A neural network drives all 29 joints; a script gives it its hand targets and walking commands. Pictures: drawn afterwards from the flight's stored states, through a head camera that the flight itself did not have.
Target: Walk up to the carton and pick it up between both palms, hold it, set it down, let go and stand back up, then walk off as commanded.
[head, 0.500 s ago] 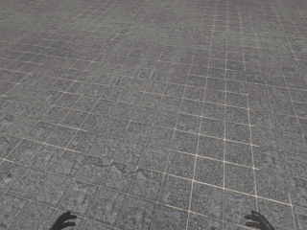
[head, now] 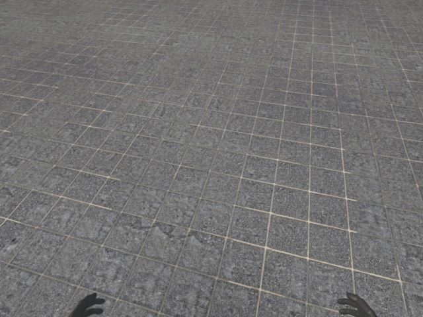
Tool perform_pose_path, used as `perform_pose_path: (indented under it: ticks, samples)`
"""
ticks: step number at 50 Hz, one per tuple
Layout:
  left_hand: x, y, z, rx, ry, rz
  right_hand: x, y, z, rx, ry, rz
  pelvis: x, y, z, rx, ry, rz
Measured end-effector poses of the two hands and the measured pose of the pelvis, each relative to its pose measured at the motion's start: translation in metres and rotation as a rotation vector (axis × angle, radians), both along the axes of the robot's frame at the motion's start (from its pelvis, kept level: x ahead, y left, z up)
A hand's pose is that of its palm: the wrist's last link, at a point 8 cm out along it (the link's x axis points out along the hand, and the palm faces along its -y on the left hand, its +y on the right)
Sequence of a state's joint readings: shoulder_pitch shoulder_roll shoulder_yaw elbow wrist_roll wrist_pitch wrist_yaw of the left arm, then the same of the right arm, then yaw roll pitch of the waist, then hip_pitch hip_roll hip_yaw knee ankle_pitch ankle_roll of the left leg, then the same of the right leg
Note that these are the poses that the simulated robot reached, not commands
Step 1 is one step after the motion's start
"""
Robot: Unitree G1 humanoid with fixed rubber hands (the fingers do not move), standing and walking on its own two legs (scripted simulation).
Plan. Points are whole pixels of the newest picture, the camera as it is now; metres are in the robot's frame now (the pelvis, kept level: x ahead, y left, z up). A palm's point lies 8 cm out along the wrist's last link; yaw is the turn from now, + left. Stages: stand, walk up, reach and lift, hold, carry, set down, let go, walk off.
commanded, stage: stand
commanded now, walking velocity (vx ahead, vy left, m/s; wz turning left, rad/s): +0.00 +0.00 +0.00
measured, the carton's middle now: out of the picture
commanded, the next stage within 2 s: none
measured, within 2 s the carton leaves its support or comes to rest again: neither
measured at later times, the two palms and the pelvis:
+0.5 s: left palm out of the picture +0.12 +0.29 -0.08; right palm out of the picture +0.11 -0.28 -0.10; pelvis -0.01 +0.00 +0.00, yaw +0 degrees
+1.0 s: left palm out of the picture +0.11 +0.29 -0.08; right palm out of the picture +0.11 -0.28 -0.09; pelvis -0.01 +0.00 +0.01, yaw +0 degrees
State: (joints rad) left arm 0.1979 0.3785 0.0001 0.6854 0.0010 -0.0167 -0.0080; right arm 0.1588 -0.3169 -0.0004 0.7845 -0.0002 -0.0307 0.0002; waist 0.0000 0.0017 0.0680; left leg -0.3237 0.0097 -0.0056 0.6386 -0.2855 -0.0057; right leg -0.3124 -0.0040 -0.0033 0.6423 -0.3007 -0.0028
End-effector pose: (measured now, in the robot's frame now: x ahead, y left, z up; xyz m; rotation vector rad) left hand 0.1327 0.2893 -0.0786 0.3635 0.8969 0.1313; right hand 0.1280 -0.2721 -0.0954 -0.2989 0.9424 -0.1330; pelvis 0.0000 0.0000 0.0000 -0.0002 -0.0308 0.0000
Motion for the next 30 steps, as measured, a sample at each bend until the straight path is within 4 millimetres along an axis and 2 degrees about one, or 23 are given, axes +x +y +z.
perform_pose_path:
  ticks: [30]
  samples:
    - [-0.021, -0.001, 0.0, -0.004, 0.032, 0.015, -0.018, -0.003, 0.0, 0.006, 0.029, -0.008, -0.011, -0.002, 0.005, 0.002, 0.006, 0.001]
